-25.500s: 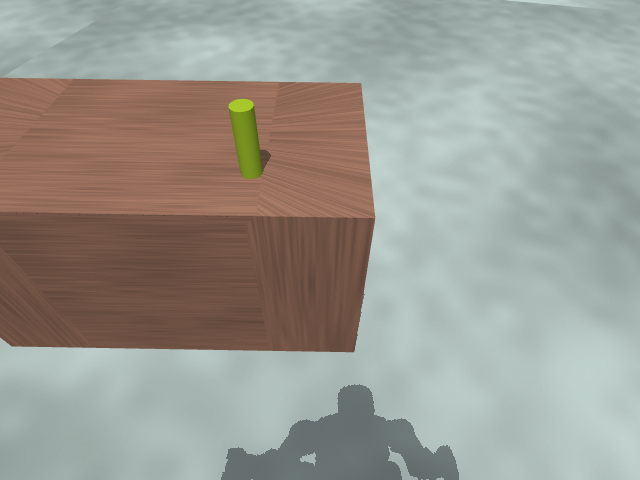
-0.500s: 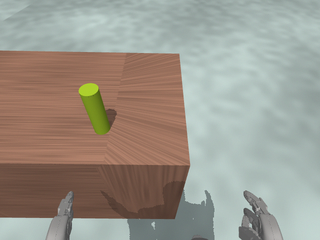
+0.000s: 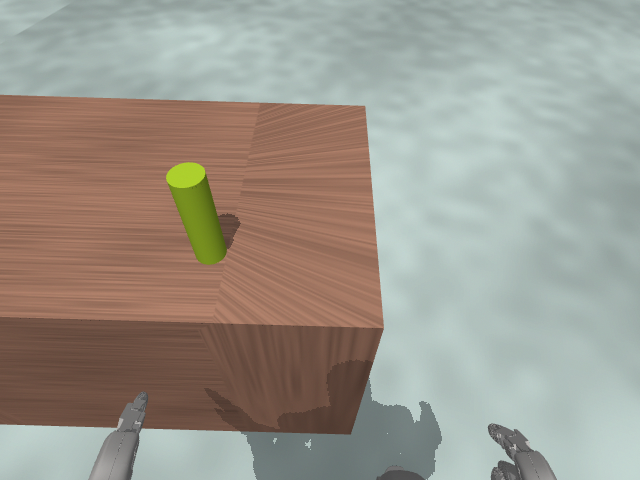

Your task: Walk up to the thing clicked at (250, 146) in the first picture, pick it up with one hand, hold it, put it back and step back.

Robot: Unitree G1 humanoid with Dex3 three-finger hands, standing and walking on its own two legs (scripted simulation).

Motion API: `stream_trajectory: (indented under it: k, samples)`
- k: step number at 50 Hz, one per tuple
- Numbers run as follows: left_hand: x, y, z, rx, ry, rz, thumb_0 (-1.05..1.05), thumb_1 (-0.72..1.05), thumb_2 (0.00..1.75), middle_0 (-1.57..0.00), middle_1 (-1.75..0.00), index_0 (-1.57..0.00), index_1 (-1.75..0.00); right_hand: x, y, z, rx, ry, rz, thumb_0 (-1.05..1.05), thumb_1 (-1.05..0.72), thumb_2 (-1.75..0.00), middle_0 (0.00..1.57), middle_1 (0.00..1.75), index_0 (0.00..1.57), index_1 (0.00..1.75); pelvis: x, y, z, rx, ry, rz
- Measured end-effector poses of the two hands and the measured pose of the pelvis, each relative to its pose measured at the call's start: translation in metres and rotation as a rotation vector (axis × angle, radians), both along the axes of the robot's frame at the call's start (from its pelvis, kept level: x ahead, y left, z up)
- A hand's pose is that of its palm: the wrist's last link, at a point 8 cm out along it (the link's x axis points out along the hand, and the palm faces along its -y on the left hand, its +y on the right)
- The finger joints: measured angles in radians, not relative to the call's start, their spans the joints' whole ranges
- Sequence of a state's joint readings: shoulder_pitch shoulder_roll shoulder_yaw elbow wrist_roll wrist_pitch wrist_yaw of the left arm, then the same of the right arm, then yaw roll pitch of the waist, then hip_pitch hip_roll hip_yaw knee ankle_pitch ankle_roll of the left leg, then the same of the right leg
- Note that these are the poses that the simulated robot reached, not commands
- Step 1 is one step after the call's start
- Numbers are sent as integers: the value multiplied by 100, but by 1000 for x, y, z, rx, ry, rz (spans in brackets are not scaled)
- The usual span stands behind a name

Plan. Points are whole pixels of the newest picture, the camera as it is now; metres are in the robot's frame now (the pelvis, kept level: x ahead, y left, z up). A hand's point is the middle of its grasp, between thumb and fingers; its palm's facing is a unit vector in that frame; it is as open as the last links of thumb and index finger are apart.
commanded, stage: home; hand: left
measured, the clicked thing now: (200, 217) +0.49 +0.20 +0.02
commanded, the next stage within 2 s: stand in 0.18 s
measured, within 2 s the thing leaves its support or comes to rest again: neither
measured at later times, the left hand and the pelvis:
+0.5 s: hand out of the picture +0.05 +0.23 -0.11, palm faces +0.01 -0.94 -0.35, open 15.2 cm; pelvis +0.00 -0.02 +0.04, yaw +1 degrees
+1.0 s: hand out of the picture +0.05 +0.23 -0.10, palm faces +0.03 -0.94 -0.34, open 7.5 cm; pelvis -0.01 -0.02 +0.06, yaw +1 degrees
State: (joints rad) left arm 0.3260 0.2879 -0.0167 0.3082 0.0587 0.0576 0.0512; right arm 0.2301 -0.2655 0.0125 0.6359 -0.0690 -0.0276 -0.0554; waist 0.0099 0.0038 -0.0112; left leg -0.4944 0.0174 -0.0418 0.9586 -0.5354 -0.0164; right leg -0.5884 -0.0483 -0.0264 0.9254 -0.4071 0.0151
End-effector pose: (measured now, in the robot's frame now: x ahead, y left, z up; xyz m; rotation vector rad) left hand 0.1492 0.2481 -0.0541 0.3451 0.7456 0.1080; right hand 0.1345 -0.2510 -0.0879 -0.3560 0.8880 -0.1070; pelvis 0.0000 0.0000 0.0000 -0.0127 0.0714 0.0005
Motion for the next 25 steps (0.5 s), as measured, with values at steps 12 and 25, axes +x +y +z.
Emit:
stream_trajectory:
  k: [12, 25]
  samples:
    - [-73, 38, -30, 32, 321, 136, 0, -58, 3, -5, -5, -5, -5, -45, -52, 2, -30, 182, -106, 1, -90, -90, 21, 30, 21, 30, 1, -9, 18, 11, -78, 3]
    - [-111, 26, -20, 11, 458, 211, 0, -25, 35, -16, -22, -16, -21, -83, -52, 3, 16, 326, -138, 1, -90, -90, 20, 30, 20, 30, -3, -19, 42, 22, -122, 18]
